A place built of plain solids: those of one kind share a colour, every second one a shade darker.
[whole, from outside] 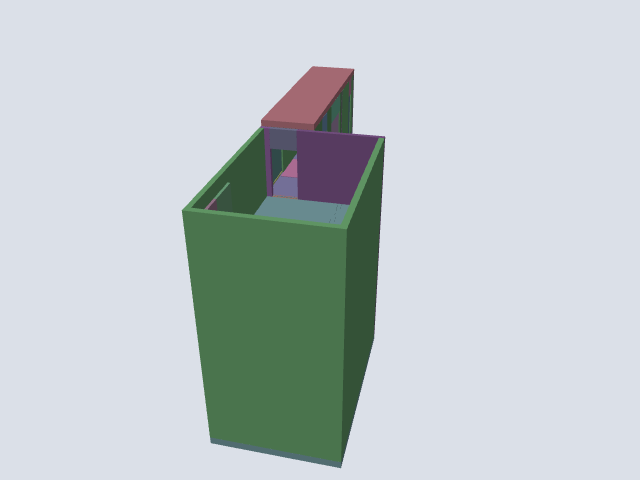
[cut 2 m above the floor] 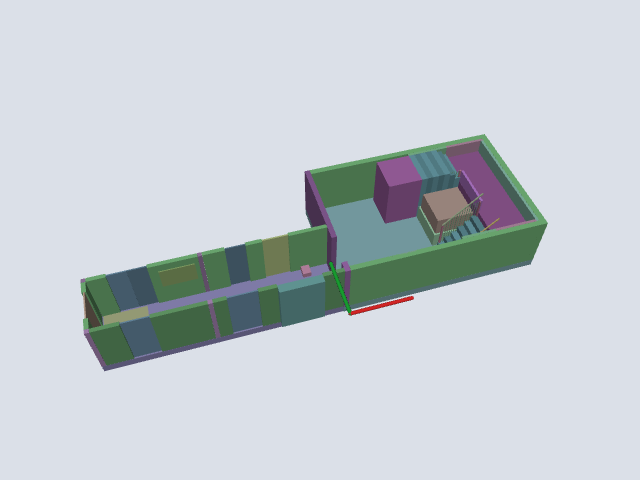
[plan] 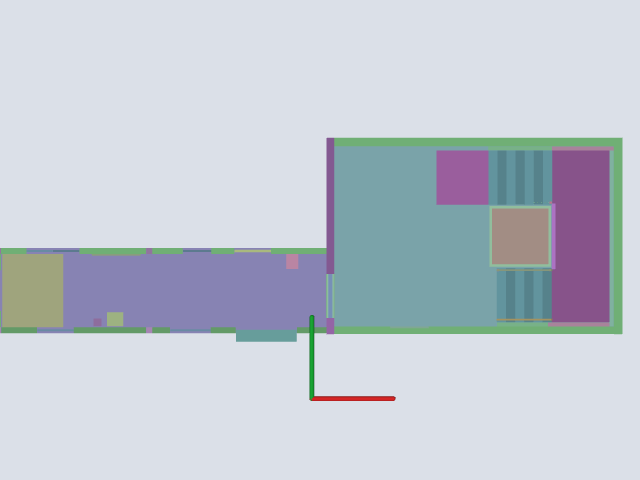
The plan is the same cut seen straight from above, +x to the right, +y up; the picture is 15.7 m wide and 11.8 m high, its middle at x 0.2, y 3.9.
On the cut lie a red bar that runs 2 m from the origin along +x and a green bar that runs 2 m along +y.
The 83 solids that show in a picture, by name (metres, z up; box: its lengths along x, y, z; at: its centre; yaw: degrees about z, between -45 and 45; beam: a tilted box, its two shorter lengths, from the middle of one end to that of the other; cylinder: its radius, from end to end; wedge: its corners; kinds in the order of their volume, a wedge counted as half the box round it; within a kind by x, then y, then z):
{
 "wall_1": {"box": [0.15, 0.4, 2.86], "at": [-7.71, 1.96, 1.43]},
 "wall_2": {"box": [0.15, 0.4, 2.86], "at": [-7.71, 3.35, 1.43]},
 "wall_3": {"box": [0.52, 0.15, 2.88], "at": [-7.38, 3.63, 7.76]},
 "wall_4": {"box": [0.62, 0.15, 2.86], "at": [-7.33, 3.63, 1.43]},
 "wall_5": {"box": [0.89, 0.15, 2.86], "at": [-7.2, 1.68, 1.43]},
 "wall_6": {"box": [1.55, 0.15, 2.88], "at": [-5.75, 3.63, 7.76]},
 "wall_7": {"box": [1.78, 0.15, 2.86], "at": [-4.96, 1.68, 1.43]},
 "wall_8": {"box": [1.64, 0.15, 2.86], "at": [-4.9, 3.63, 1.43]},
 "wall_9": {"box": [0.32, 0.15, 2.88], "at": [-4.66, 3.63, 7.76]},
 "wall_10": {"box": [0.44, 0.15, 2.86], "at": [-3.7, 1.68, 1.43]},
 "wall_11": {"box": [0.75, 0.15, 2.86], "at": [-3.55, 3.63, 1.43]},
 "wall_12": {"box": [2.96, 0.15, 2.88], "at": [-3.35, 1.68, 7.76]},
 "wall_13": {"box": [0.8, 0.15, 2.88], "at": [-2.3, 3.63, 7.76]},
 "wall_14": {"box": [0.57, 0.15, 2.86], "at": [-2.19, 3.63, 1.43]},
 "wall_15": {"box": [0.62, 0.15, 2.86], "at": [-2.18, 1.68, 1.43]},
 "wall_16": {"box": [1.37, 0.15, 2.86], "at": [-0.32, 3.63, 1.43]},
 "wall_17": {"box": [1.37, 0.15, 2.88], "at": [-0.32, 3.63, 7.76]},
 "wall_18": {"box": [0.73, 0.15, 2.86], "at": [0.0, 1.68, 1.43]},
 "wall_19": {"box": [6.87, 0.19, 9.2], "at": [3.99, 1.68, 4.6]},
 "wall_20": {"box": [6.87, 0.21, 9.2], "at": [3.99, 6.31, 4.6]},
 "wall_21": {"box": [0.22, 4.83, 9.2], "at": [7.53, 4.0, 4.6]},
 "floor_slab_1": {"box": [2.6, 1.33, 0.3], "at": [1.85, 5.54, 6.17]},
 "floor_slab_2": {"box": [3.65, 0.1, 0.3], "at": [2.38, 4.83, 6.17]},
 "floor_slab_3": {"box": [3.95, 2.95, 0.3], "at": [2.52, 3.25, 6.17]},
 "floor_slab_4": {"box": [7.28, 4.83, 0.3], "at": [4.0, 4.0, -0.15]},
 "landing_slab_1": {"box": [1.28, 1.34, 3.16], "at": [3.7, 5.43, 1.58]},
 "landing_slab_2": {"box": [1.42, 4.23, 1.47], "at": [6.61, 3.99, 0.74]},
 "corr_floor_slab_1": {"box": [8.15, 2.1, 0.3], "at": [-3.71, 2.65, -0.15]},
 "corr_floor_slab_2": {"box": [8.15, 2.1, 0.3], "at": [-3.71, 2.65, 6.17]},
 "wall_cheek_1": {"box": [0.19, 0.4, 9.2], "at": [0.46, 1.78, 4.6]},
 "wall_cheek_2": {"box": [0.19, 3.35, 9.2], "at": [0.46, 4.74, 4.6]},
 "tread_slab_1": {"box": [0.23, 1.33, 2.95], "at": [4.45, 5.43, 1.47]},
 "tread_slab_2": {"box": [0.23, 1.33, 0.21], "at": [4.66, 2.54, 0.11]},
 "tread_slab_3": {"box": [0.23, 1.33, 2.74], "at": [4.67, 5.43, 1.37]},
 "tread_slab_4": {"box": [0.23, 1.33, 0.42], "at": [4.89, 2.54, 0.21]},
 "tread_slab_5": {"box": [0.23, 1.33, 2.52], "at": [4.9, 5.43, 1.26]},
 "tread_slab_6": {"box": [0.23, 1.33, 0.63], "at": [5.11, 2.54, 0.32]},
 "tread_slab_7": {"box": [0.23, 1.33, 2.31], "at": [5.12, 5.43, 1.16]},
 "tread_slab_8": {"box": [0.23, 1.33, 0.84], "at": [5.34, 2.54, 0.42]},
 "tread_slab_9": {"box": [0.23, 1.33, 2.1], "at": [5.34, 5.43, 1.05]},
 "tread_slab_10": {"box": [0.23, 1.33, 1.05], "at": [5.56, 2.54, 0.53]},
 "tread_slab_11": {"box": [0.23, 1.33, 1.89], "at": [5.57, 5.43, 0.95]},
 "tread_slab_12": {"box": [0.23, 1.33, 1.26], "at": [5.79, 2.54, 0.63]},
 "tread_slab_13": {"box": [0.23, 1.33, 1.68], "at": [5.79, 5.43, 0.84]},
 "corr_ceiling_slab_1": {"box": [8.15, 2.1, 0.25], "at": [-3.71, 2.65, 9.33]},
 "wall_land_far_wall_1": {"box": [0.1, 4.33, 8.72], "at": [7.37, 3.94, 4.36]},
 "wall_land_wall_1": {"box": [1.52, 0.1, 8.72], "at": [6.56, 1.82, 4.36]},
 "wall_land_wall_2": {"box": [1.52, 0.1, 8.72], "at": [6.66, 6.15, 4.36]},
 "wall_wall_1": {"box": [1.57, 0.1, 8.72], "at": [5.12, 6.15, 4.36]},
 "wall_wall_2": {"box": [1.25, 0.1, 8.72], "at": [5.18, 1.82, 4.36]},
 "corr_bay_pane_1": {"box": [1.5, 0.3, 2.1], "at": [-1.12, 1.54, 1.05]},
 "corr_bay_pane_2": {"box": [1.5, 0.3, 2.02], "at": [-1.12, 1.54, 7.41]},
 "corr_well_planter_box_1": {"box": [1.51, 1.5, 0.6], "at": [5.12, 3.99, 0.3]},
 "corr_well_planter_plant_1": {"box": [1.39, 1.38, 0.7], "at": [5.12, 3.99, 0.95]},
 "corr_door_leaf_1": {"box": [0.6, 0.05, 2.1], "at": [-6.82, 3.63, 7.37]},
 "corr_door_leaf_2": {"box": [0.65, 0.05, 2.1], "at": [-6.69, 3.63, 1.05]},
 "corr_door_leaf_3": {"box": [0.9, 0.05, 2.1], "at": [-6.3, 1.68, 1.05]},
 "corr_door_leaf_4": {"box": [0.65, 0.05, 2.1], "at": [-6.04, 3.63, 1.05]},
 "corr_door_leaf_5": {"box": [1.0, 0.05, 2.1], "at": [-2.98, 1.68, 1.05]},
 "corr_door_leaf_6": {"box": [0.7, 0.05, 2.1], "at": [-2.82, 3.63, 1.05]},
 "corr_field_top_1": {"box": [1.95, 1.8, 0.09], "at": [-2.45, 2.65, 6.28]},
 "corr_mat_top_1": {"box": [1.5, 1.8, 0.09], "at": [-6.86, 2.65, -0.04]},
 "wall_head_corr_screen_1": {"box": [1.8, 0.15, 0.78], "at": [-3.6, 3.63, 8.81]},
 "wallpost_1": {"box": [0.15, 0.15, 2.86], "at": [-7.71, 1.68, 1.43]},
 "wallpost_2": {"box": [0.15, 0.15, 2.86], "at": [-4.0, 1.68, 1.43]},
 "wallpost_3": {"box": [0.15, 0.15, 2.86], "at": [-4.0, 3.63, 1.43]},
 "wall_head_1": {"box": [0.19, 1.08, 0.82], "at": [0.46, 2.52, 8.8]},
 "guard_panel_1": {"box": [0.09, 1.62, 1.1], "at": [5.94, 3.99, 2.02]},
 "corr_lift_leaf_1": {"box": [0.9, 0.06, 2.1], "at": [-1.45, 3.63, 1.05]},
 "corr_bin_body_1": {"box": [0.4, 0.35, 0.8], "at": [-4.84, 1.95, 0.4]},
 "wall_head_corr_lift_1": {"box": [0.9, 0.15, 0.78], "at": [-1.45, 3.63, 8.81]},
 "corr_end_leaf_1": {"box": [0.05, 1.0, 2.1], "at": [-7.71, 2.65, 1.05]},
 "corr_screen_pane_1": {"box": [1.8, 0.03, 1.65], "at": [-3.6, 3.63, 7.59]},
 "door_leaf_1": {"box": [0.95, 0.045, 2.05], "at": [2.4, 1.75, 1.02]},
 "corr_board_panel_1": {"box": [1.2, 0.04, 0.8], "at": [-4.81, 3.54, 1.3]},
 "corr_sill_1": {"box": [0.22, 1.08, 0.09], "at": [0.46, 2.52, -0.04]},
 "corr_sill_2": {"box": [0.16, 1.08, 0.09], "at": [0.46, 2.52, -0.03]},
 "corr_extinguisher_body_1": {"box": [0.2, 0.2, 0.6], "at": [-5.27, 1.88, 0.3]},
 "corr_left_box_1": {"box": [0.3, 0.37, 0.2], "at": [-0.48, 3.37, 0.1]},
 "corr_sill_top_1": {"box": [0.1, 1.08, 0.09], "at": [0.46, 2.52, -0.02]},
 "rail_top_1": {"beam": [0.048, 0.048], "from": [4.55, 3.16, 1.15], "to": [5.9, 3.16, 2.41]},
 "handrail_rail_1": {"beam": [0.045, 0.045], "from": [4.55, 1.95, 1.15], "to": [5.9, 1.95, 2.41]},
 "posts_1": {"box": [0.06, 0.06, 0.97], "at": [4.58, 3.16, 0.69]}
}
